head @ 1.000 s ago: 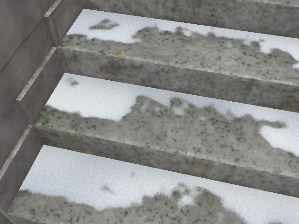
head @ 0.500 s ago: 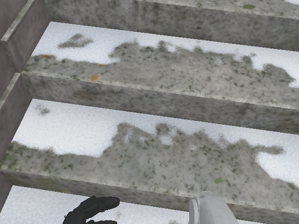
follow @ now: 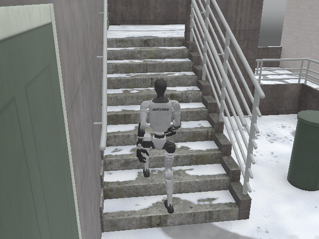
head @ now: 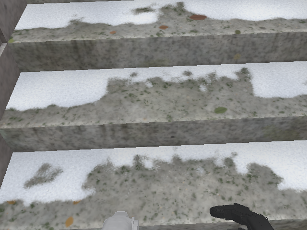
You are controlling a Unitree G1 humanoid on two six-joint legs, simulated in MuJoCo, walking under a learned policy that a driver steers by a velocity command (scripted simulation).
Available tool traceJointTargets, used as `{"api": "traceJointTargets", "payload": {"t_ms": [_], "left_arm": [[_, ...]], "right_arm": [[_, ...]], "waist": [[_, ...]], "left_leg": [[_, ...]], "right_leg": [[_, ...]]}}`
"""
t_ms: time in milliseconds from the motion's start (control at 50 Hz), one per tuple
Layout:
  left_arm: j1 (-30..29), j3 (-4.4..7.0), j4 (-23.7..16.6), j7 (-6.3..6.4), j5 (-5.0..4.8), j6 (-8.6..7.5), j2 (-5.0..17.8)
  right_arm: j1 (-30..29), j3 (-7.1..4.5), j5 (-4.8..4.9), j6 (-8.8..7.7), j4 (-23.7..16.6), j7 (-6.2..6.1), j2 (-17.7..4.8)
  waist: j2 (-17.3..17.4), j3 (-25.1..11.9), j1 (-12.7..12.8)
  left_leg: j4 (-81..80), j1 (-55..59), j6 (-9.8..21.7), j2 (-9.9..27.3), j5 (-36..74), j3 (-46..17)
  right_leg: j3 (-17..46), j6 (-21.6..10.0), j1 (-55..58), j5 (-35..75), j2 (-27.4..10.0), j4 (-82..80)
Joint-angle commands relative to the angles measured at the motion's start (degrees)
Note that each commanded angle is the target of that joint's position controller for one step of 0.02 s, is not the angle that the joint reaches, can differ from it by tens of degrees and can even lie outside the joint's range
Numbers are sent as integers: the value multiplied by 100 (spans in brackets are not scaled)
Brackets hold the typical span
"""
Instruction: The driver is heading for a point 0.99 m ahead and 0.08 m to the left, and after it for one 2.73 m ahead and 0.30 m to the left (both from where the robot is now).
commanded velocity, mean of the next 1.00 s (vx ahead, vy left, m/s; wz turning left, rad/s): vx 0.50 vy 0.00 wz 0.13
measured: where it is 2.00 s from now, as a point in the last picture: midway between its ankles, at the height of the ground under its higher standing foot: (188, 103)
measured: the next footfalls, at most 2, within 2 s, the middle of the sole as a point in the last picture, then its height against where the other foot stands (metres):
left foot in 0.06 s outside the picture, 0.15 m higher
right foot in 0.64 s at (230, 188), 0.15 m higher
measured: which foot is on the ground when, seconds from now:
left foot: up 0.00-0.04, down 0.06-0.66, up 0.68-1.00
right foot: down 0.00-0.06, up 0.08-0.62, down 0.64-1.00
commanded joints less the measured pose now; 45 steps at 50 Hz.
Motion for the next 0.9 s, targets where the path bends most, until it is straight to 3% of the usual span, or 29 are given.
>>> {"api": "traceJointTargets", "payload": {"t_ms": [20,40,60,80,100,120,140,180,200,240,280,320,340,360,380,420,460,520,560,600,640,660,680,700,740,760,800,860,900], "left_arm": [[-685,334,-674,-23,-251,-208,1608],[-591,531,-706,-54,-428,-231,1970],[-551,593,-557,-143,-218,-244,1882],[696,318,-450,-77,100,-266,516],[37,349,-536,-127,-22,-42,500],[-1278,506,-741,-115,-271,84,738],[-1463,561,-628,13,-425,89,746],[-1887,453,-844,244,-231,97,546],[-2091,365,-1011,272,-191,145,262],[-2304,218,-1172,242,-302,227,-58],[-2568,124,-1381,220,-357,218,47],[-2895,159,-1495,184,-320,259,364],[-2831,173,-1812,426,-357,338,136],[-2700,165,-1614,552,-474,419,102],[-3241,67,-1606,279,-206,490,377],[-4051,-12,-1987,287,-96,454,190],[-4622,-216,-2283,353,-172,222,-146],[-5577,-229,-2654,427,-322,334,69],[-6221,-270,-2909,117,-218,579,-61],[-5669,-91,-2638,85,-321,562,399],[-4441,-31,-2236,140,-390,519,494],[-3184,121,-1897,242,-129,498,676],[-1853,181,-1566,276,-314,455,941],[-702,470,-1071,426,-175,471,1474],[-1170,514,-539,493,-388,112,1392],[-1781,460,-516,458,-409,83,1082],[-2533,127,-455,363,-274,190,-228],[-2560,66,-104,450,-183,155,-495],[-2619,119,-66,497,-55,95,-294]], "right_arm": [[-822,-133,179,48,-741,144,-376],[-532,-352,324,-40,-639,126,-987],[719,-549,404,-167,-386,36,-1324],[2451,-655,222,-255,159,42,-1470],[4048,-730,19,-192,638,-42,-1569],[3996,-688,-80,-330,879,-188,-1624],[2841,-712,67,-381,874,-178,-1510],[2193,-433,115,-335,1308,-114,-152],[1966,-345,92,-337,1461,-161,265],[1997,-366,29,-418,1833,-220,302],[2231,-421,-240,-446,2082,-44,107],[1850,-519,-264,-534,1881,73,-283],[2179,-629,460,-745,2081,-261,-389],[2635,-572,459,-831,2276,-369,-360],[2625,-534,-98,-706,1945,-42,-628],[4395,-467,-420,-650,2722,-16,-229],[5023,-451,-533,-493,3122,-66,-167],[4461,-330,-587,-416,2972,188,61],[3556,-344,-171,-501,2576,408,-194],[3825,-513,96,-753,2577,370,-866],[3635,-816,83,-791,2554,384,-1554],[3641,-902,-24,-760,2574,321,-1347],[4574,-643,-272,-809,2333,348,-341],[3589,-825,136,-633,2198,433,-367],[2821,-911,192,-617,2238,366,-25],[2824,-867,48,-622,2280,289,103],[2001,-815,92,-481,1994,277,40],[1644,-681,123,-245,1840,322,134],[1502,-654,183,-246,1804,430,27]], "waist": [[-672,30,-712],[-697,-69,-881],[-637,-591,-1273],[1353,-3292,-991],[2161,-3286,-1752],[1616,-986,-1870],[1262,52,-1420],[101,-202,-880],[26,-63,-619],[483,186,-436],[262,375,-395],[492,264,-356],[315,1047,84],[228,933,-71],[1259,22,-712],[955,446,-1271],[790,676,-1537],[693,862,-1316],[1161,640,-894],[1273,201,-595],[1750,-309,-240],[1156,-1214,195],[-1007,-3215,195],[-1207,-2745,522],[-827,-626,129],[-190,-472,-264],[437,-553,-689],[403,-62,-1073],[267,223,-1120]], "left_leg": [[-1368,3610,-339,-657,95,466],[-2711,3765,-220,-1009,-190,649],[-3544,5046,121,-783,372,-193],[-3961,8738,1937,923,2294,-3152],[-5682,9048,2395,1997,-317,-5984],[-6356,7334,1490,1673,-3183,-6103],[-6329,5921,1362,1664,-3431,-5112],[-6083,5259,1332,1616,-1262,-3386],[-6254,5031,1213,1449,-901,-2911],[-6511,5034,1133,1051,-769,-2276],[-6910,5056,926,808,-636,-1585],[-7440,4530,889,529,-507,-937],[-7820,3895,640,619,-448,-960],[-7745,3989,762,594,53,-891],[-7438,5169,1034,587,925,-705],[-7074,7678,1251,1159,1193,-1717],[-6911,9270,1209,1627,692,-2321],[-8122,7027,940,1108,4,-1654],[-9090,3520,983,936,375,-797],[-8118,5253,886,857,4717,-612],[-6996,6599,516,1065,7885,-484],[-5298,5803,120,856,6548,-718],[-3692,3596,-28,-82,1956,-1325],[-1309,3055,12,-480,702,-2060],[1804,2009,139,-369,1424,-2065],[2315,1819,252,-357,1354,-1796],[3143,1464,739,-174,1352,-1712],[2880,819,1250,-142,1200,-1725],[2962,701,1212,-129,916,-1487]], "right_leg": [[619,-1152,-1508,6456,-1449,-1096],[460,-950,-461,8479,-1328,-554],[376,-549,-304,9260,-1104,1018],[372,-251,-2075,5814,-267,3193],[602,-152,-3686,1098,612,5790],[649,-236,-5206,1771,325,7760],[55,-266,-5467,2127,-89,8066],[-198,-563,-5037,2065,-293,8386],[-239,-687,-5089,1969,-433,8258],[-118,-1059,-5960,1455,-382,8749],[-301,-1248,-6569,1592,-461,8379],[-1090,-1048,-5893,1722,-789,7628],[-1168,-262,-4755,2530,-899,6415],[-1510,5,-4619,2431,-719,6809],[-1530,-199,-5684,1941,-770,7681],[-1137,-469,-8449,558,-673,9166],[-809,-859,-10498,-272,-880,9524],[-1454,-972,-8443,991,-1282,7185],[-2044,-623,-4075,620,-886,6792],[-2420,-307,-3513,-90,-271,5385],[-2208,-411,-2289,401,51,3791],[-1207,-678,-340,2293,-361,3361],[1969,-1600,2468,2659,-1972,1970],[3859,-1454,1589,1181,-2495,555],[2475,-1050,-827,-562,-2226,385],[1674,-1171,-1223,-59,-2193,554],[1141,-1145,-1614,1121,-2399,296],[-385,-717,-1867,1525,-2000,-74],[-1292,-754,-1943,1620,-1874,-633]]}}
